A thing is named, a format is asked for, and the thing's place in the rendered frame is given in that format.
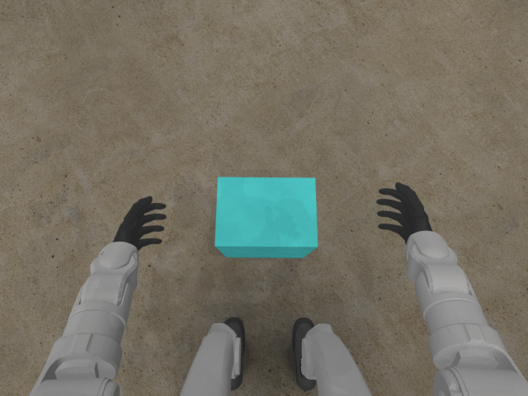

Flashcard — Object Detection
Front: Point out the right robot upper arm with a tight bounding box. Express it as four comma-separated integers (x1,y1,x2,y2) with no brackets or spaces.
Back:
433,366,528,396

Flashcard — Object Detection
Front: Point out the robot thigh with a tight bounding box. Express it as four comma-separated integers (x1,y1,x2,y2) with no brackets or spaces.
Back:
180,332,241,396
302,332,372,396

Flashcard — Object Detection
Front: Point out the left robot upper arm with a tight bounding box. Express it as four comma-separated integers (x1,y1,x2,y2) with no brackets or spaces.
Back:
33,378,120,396

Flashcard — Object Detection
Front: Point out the robot left hand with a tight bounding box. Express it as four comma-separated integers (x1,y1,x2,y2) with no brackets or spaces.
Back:
113,196,167,251

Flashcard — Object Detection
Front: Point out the robot right hand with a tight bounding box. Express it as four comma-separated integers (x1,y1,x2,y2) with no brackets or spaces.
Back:
376,182,432,245

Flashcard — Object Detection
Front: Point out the robot right forearm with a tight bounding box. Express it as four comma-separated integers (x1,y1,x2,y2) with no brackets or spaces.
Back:
405,231,528,385

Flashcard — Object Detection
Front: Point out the robot right thigh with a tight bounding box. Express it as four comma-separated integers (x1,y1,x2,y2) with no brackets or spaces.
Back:
302,332,372,396

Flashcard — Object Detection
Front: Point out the carton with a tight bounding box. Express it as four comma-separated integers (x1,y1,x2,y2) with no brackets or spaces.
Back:
214,177,318,258

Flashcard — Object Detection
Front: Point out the robot left thigh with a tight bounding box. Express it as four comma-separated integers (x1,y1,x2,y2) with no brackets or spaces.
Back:
180,332,241,396

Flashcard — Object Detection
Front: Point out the robot left forearm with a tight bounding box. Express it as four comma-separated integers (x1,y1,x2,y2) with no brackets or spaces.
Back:
29,242,139,396

